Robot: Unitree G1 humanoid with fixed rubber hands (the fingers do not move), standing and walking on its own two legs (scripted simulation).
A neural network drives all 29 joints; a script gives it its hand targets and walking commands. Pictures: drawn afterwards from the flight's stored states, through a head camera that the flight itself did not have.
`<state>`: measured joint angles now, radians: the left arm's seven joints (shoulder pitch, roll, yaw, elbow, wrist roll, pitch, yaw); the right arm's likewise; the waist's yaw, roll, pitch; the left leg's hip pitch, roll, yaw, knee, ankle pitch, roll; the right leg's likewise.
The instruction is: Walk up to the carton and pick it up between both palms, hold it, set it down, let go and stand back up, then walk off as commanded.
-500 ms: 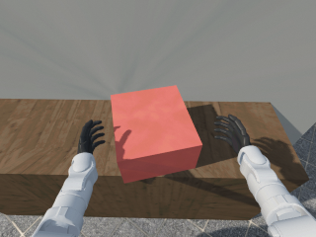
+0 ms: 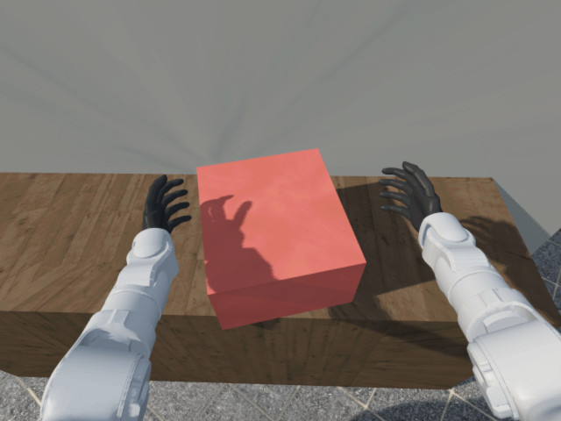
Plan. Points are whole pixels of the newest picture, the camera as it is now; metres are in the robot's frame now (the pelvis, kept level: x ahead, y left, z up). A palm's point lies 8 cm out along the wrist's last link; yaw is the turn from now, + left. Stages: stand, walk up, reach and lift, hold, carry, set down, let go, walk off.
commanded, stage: reach and lift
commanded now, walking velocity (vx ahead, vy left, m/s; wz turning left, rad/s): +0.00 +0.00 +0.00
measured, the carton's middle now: (273, 233) +0.48 +0.03 -0.08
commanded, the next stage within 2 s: none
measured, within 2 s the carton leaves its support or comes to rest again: neither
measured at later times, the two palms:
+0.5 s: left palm (162, 260) +0.40 +0.22 -0.04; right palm (408, 234) +0.43 -0.21 -0.02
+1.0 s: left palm (174, 267) +0.41 +0.21 -0.08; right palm (383, 243) +0.44 -0.18 -0.06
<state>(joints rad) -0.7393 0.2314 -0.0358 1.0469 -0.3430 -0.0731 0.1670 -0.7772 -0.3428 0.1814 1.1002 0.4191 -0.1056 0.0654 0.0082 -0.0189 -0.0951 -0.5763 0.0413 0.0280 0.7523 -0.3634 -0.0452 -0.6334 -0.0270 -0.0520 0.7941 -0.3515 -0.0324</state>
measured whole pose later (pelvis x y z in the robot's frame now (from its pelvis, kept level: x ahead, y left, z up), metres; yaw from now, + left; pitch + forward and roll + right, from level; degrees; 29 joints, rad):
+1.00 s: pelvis +0.02 +0.01 -0.02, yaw +0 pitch +36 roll +1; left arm -0.76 0.20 0.06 1.36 -0.19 -0.58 0.07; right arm -0.81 -0.27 0.23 1.33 0.37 -0.62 0.04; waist 0.01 -0.01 -0.26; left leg -1.06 0.04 0.03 0.78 -0.34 -0.04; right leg -1.11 -0.03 -0.05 0.80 -0.31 -0.03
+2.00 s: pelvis +0.01 +0.00 -0.02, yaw +0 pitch +36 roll +1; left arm -0.76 0.10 0.29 1.48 -0.06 -0.77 0.10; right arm -0.84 -0.16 -0.18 1.49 -0.11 -0.76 -0.01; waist 0.01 0.00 -0.26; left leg -1.07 0.04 0.03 0.78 -0.33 -0.04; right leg -1.11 -0.03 -0.05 0.80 -0.31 -0.03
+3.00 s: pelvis +0.01 +0.00 -0.02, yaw +0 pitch +35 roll +1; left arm -0.76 0.10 0.29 1.50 -0.10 -0.78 0.11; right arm -0.85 -0.14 -0.18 1.55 -0.11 -0.81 -0.04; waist 0.01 0.00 -0.25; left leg -1.07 0.04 0.03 0.78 -0.32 -0.04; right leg -1.11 -0.03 -0.05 0.80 -0.30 -0.02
